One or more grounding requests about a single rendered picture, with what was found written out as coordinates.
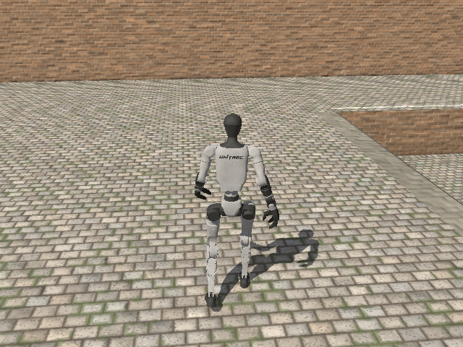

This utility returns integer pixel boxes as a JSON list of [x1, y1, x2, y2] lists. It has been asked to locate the left robot forearm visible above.
[[195, 172, 205, 192]]

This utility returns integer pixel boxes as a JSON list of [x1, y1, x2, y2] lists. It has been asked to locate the robot left hand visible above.
[[195, 187, 211, 200]]

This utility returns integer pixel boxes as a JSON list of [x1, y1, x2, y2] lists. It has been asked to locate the robot right hand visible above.
[[263, 208, 279, 229]]

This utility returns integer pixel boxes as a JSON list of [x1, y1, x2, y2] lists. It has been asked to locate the right robot forearm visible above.
[[260, 175, 277, 211]]

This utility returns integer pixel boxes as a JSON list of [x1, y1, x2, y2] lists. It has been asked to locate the robot left upper arm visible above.
[[197, 145, 217, 183]]

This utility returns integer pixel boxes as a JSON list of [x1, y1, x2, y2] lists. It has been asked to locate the robot right upper arm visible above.
[[247, 145, 267, 187]]

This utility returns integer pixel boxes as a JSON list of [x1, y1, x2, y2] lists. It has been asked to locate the robot head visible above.
[[220, 113, 244, 148]]

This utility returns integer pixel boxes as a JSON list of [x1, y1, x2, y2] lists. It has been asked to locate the robot right foot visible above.
[[239, 271, 250, 288]]

